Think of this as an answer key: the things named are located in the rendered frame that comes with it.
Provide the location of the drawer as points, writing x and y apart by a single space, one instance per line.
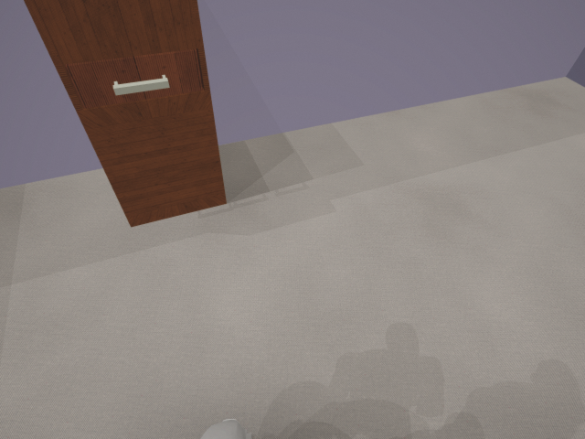
94 80

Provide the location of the handle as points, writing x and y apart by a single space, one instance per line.
146 85

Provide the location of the cabinet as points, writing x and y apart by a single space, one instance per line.
160 155

